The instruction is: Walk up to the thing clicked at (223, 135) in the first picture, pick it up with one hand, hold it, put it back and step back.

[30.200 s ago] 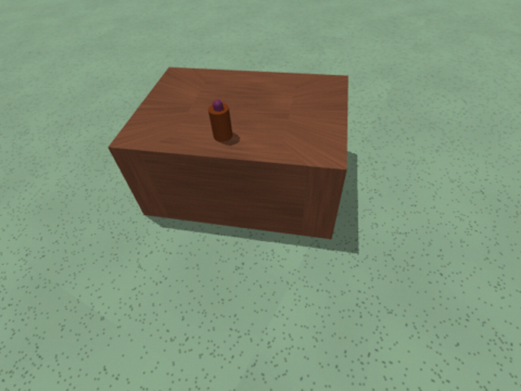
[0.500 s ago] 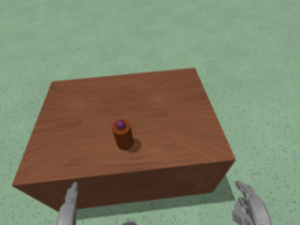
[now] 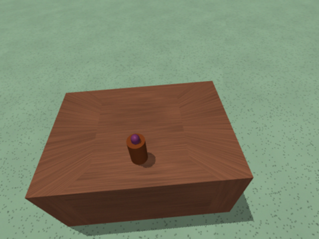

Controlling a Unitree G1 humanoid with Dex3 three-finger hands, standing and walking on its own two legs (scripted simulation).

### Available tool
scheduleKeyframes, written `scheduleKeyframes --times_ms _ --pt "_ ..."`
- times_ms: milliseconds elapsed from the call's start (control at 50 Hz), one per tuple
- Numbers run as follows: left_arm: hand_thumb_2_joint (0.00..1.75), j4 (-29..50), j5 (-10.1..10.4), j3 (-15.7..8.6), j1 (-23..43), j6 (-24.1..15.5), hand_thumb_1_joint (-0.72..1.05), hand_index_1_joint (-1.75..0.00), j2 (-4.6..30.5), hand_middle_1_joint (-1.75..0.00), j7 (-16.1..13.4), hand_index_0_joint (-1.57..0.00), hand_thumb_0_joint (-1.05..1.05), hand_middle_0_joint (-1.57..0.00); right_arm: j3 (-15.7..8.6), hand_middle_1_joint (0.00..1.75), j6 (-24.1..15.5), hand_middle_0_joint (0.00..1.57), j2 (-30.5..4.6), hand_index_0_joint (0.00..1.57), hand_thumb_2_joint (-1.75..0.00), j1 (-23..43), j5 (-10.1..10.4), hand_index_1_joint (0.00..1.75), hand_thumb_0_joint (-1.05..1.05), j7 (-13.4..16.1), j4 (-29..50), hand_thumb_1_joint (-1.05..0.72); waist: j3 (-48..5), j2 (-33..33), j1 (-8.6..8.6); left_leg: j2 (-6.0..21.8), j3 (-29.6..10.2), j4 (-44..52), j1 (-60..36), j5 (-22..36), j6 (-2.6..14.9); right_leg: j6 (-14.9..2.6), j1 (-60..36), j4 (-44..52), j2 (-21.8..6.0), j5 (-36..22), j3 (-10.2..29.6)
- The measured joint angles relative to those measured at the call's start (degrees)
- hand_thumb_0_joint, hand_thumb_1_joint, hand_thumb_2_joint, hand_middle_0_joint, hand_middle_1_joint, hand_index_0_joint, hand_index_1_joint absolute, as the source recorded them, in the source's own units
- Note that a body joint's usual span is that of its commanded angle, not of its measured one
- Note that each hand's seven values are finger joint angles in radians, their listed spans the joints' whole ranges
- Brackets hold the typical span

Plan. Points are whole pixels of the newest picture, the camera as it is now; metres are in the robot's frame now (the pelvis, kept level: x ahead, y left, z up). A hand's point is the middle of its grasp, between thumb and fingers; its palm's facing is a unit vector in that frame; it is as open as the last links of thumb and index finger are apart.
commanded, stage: stand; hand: left
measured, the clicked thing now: (137, 147) +0.52 +0.14 -0.22
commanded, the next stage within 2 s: step back in 1.96 s
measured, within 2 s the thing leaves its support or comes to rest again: neither
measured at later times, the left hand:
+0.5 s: hand out of the picture +0.05 +0.25 -0.13, palm faces -0.02 -0.94 -0.35, open 7.4 cm
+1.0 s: hand out of the picture +0.06 +0.25 -0.13, palm faces -0.03 -0.94 -0.35, open 7.4 cm
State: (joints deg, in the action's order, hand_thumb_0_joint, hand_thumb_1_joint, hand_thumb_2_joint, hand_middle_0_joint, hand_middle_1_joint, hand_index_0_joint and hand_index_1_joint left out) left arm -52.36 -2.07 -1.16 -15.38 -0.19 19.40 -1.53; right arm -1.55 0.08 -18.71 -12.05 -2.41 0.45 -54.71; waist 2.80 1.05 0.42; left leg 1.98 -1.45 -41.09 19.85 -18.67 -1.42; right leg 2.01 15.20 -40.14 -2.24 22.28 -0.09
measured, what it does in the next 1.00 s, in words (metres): stands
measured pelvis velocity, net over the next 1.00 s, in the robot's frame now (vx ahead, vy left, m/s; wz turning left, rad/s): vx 0.01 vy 0.00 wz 0.00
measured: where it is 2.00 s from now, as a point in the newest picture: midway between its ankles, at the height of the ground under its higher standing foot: outside the picture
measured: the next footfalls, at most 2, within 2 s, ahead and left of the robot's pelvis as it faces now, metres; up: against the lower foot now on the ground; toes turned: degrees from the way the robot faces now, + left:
none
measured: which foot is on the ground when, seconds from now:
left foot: down 0.00-1.00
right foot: down 0.00-1.00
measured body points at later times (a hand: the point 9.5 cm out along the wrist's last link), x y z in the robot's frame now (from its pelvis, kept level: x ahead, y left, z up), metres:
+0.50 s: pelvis -0.01 +0.00 +0.02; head -0.01 +0.00 +0.47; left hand +0.05 +0.30 -0.11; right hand +0.05 -0.30 -0.11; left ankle +0.04 +0.14 -0.72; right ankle -0.01 -0.15 -0.72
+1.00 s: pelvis +0.01 +0.00 +0.03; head +0.02 +0.00 +0.48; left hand +0.06 +0.30 -0.11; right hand +0.07 -0.30 -0.11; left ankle +0.04 +0.14 -0.72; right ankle -0.01 -0.15 -0.72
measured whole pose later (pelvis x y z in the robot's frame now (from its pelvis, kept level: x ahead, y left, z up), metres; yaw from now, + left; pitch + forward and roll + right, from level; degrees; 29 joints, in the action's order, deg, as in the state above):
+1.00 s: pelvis +0.01 +0.00 +0.03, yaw +0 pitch -3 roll +0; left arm -66.3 -1.1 -0.5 -7.6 -0.4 19.3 -0.3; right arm -0.2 -0.5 -19.7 -6.7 -1.1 0.1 -65.3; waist 4.4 0.8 0.0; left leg 1.6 -0.6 -21.7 9.2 -9.4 -1.5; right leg 2.4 5.0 -21.1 -2.7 12.9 -0.1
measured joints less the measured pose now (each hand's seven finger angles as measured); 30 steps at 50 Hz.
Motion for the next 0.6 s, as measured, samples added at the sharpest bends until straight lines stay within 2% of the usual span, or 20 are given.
scheduleKeyframes --times_ms 180,380,600 --pt "0.9 -6.01 0.38 0.95 2.34 -0.36 0.88 -0.3 -0.7 -0.3 0.42 -0.21 0.01 -0.21 0.97 0.3 -0.21 0.2 0.65 0.21 -0.89 1.33 0.61 0.3 0.01 -0.23 -4.42 -0.9 0.06 0.15 -0.52 -0.04 0.02 8.03 -5.02 4.29 -0.15 0.1 -5.01 8.06 -0.04 -4.31 -0.28" --pt "0.9 -10.22 0.64 1.07 4.89 -0.62 0.9 -0.3 -0.39 -0.3 0.75 -0.21 0.01 -0.21 0.95 0.3 -0.35 0.2 -0.22 0.21 -0.89 2.44 1.11 0.3 0.01 -0.37 -7.8 -0.9 1.04 0.07 -0.65 -0.03 0.03 14.15 -8.25 7.69 -0.22 0.2 -8.3 14.35 -0.03 -7.81 -0.49" --pt "0.9 -12.73 0.79 0.92 6.61 -0.3 0.9 -0.3 -0.16 -0.3 1.01 -0.21 0.01 -0.21 1.09 0.3 -0.36 0.2 -0.81 0.21 -0.89 3.64 1.23 0.3 0.01 -0.27 -9.8 -0.91 1.37 -0.04 -0.54 -0.19 0.4 17.18 -9.77 9.16 -0.15 0.34 -9.52 17.01 -0.23 -9.2 -0.24"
